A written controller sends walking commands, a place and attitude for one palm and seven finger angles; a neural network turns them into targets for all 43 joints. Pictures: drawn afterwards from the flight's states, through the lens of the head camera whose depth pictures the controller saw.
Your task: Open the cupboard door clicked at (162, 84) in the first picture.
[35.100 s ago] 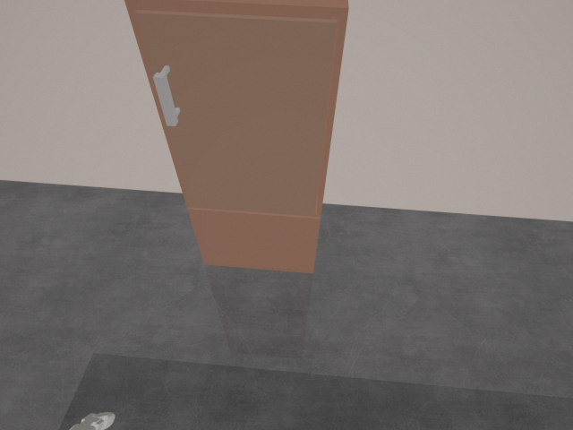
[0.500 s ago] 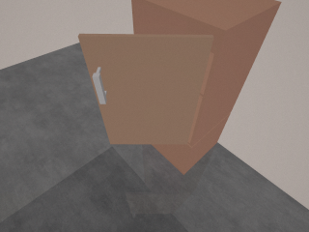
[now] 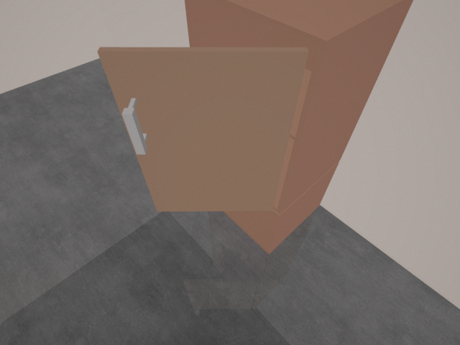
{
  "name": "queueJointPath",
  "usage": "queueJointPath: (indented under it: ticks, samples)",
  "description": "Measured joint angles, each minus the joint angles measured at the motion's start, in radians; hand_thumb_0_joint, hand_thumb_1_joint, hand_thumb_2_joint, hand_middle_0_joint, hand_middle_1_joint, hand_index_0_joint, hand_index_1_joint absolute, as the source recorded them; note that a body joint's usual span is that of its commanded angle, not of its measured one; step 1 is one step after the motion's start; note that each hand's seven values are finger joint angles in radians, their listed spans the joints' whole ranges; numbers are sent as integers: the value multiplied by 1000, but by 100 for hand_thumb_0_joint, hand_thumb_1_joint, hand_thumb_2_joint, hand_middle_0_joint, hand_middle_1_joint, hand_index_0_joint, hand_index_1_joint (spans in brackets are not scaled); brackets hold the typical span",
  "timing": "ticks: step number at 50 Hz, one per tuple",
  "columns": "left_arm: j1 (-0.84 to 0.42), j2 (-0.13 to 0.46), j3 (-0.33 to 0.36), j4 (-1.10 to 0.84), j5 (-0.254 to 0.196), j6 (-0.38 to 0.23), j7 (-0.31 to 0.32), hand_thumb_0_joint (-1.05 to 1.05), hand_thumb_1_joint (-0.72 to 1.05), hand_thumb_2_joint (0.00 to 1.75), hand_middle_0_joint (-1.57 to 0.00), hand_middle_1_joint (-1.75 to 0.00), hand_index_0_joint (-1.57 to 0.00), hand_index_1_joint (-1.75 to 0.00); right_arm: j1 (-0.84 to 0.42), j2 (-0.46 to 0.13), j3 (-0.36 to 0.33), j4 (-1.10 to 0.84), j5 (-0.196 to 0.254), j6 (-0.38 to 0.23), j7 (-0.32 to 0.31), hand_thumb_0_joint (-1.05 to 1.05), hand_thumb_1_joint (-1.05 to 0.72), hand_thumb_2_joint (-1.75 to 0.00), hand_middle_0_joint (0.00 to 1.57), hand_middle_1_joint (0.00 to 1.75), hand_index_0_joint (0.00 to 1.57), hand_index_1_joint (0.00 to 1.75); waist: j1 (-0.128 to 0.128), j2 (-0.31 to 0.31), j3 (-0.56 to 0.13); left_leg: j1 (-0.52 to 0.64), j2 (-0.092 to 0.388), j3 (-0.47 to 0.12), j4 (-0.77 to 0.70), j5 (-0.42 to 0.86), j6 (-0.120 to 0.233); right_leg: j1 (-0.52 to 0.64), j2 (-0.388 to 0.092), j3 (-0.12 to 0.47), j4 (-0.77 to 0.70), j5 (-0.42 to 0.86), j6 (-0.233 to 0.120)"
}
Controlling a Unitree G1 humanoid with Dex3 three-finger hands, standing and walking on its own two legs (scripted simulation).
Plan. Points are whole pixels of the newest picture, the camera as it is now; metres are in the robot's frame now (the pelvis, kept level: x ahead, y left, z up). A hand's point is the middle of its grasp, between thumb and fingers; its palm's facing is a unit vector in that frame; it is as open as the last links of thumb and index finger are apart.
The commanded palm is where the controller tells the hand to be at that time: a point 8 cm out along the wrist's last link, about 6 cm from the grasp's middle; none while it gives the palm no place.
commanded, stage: come to a stop and stand still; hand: left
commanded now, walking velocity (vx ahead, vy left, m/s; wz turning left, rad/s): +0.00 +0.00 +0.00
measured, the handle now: (137, 126) +0.56 +0.26 +0.04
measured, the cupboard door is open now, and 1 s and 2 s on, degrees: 48 48 48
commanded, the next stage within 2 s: look again from close up in 0.56 s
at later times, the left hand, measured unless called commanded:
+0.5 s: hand out of the picture +0.06 +0.17 -0.17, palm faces +0.01 -0.98 -0.22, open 7.3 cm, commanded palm none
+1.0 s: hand out of the picture +0.06 +0.17 -0.17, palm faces +0.01 -0.97 -0.23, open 7.3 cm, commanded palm none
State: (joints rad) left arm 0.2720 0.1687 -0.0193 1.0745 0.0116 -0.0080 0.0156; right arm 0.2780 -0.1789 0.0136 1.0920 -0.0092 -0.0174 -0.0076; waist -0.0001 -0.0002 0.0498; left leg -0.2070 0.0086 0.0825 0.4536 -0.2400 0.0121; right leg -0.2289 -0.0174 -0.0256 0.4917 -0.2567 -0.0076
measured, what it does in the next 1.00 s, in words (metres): stands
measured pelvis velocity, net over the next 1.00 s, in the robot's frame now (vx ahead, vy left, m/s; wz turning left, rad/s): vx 0.03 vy -0.02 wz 0.00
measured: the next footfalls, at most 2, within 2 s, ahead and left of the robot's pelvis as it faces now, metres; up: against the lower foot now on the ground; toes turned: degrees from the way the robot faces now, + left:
right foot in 1.86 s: +0.04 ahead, -0.06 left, +0.00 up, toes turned -2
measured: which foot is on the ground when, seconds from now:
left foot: down 0.00-1.00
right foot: down 0.00-1.00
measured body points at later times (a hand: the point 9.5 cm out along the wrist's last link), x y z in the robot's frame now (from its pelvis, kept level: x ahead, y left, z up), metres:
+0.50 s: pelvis +0.03 -0.01 +0.00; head +0.05 -0.01 +0.45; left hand +0.06 +0.23 -0.15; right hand +0.06 -0.24 -0.16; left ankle +0.00 +0.11 -0.74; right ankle +0.00 -0.11 -0.74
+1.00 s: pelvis +0.03 -0.02 +0.00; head +0.05 -0.02 +0.45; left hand +0.06 +0.23 -0.15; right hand +0.06 -0.25 -0.15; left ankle +0.00 +0.11 -0.74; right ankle +0.00 -0.11 -0.74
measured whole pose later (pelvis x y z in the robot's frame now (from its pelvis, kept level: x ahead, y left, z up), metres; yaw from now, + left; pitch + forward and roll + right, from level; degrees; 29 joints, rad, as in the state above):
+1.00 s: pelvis +0.03 -0.02 +0.00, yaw +0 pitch -1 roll +1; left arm 0.23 0.20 0.00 1.10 0.01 -0.01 0.02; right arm 0.21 -0.19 0.01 1.14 -0.01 -0.02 -0.02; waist 0.01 -0.01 0.04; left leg -0.13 0.04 0.07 0.40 -0.26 -0.02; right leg -0.15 0.01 -0.03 0.44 -0.28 -0.03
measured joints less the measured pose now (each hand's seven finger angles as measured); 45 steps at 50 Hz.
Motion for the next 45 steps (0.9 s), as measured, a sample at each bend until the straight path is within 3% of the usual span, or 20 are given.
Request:
queueJointPath:
  ticks: [11,45]
  samples:
    - [-30,7,10,17,1,-6,5,0,92,90,-20,-30,-20,-30,-30,19,-2,26,0,-7,-9,0,-91,-90,20,30,20,30,2,-9,-3,27,11,-4,-9,-19,-12,29,12,-4,-12,-18,-9]
    - [-42,36,21,22,1,-6,5,0,91,90,-20,-30,-20,-30,-71,-11,-4,40,-2,-4,-14,0,-91,-90,20,30,20,30,9,-10,-15,81,26,-7,-49,-26,-31,81,29,-7,-49,-28,-25]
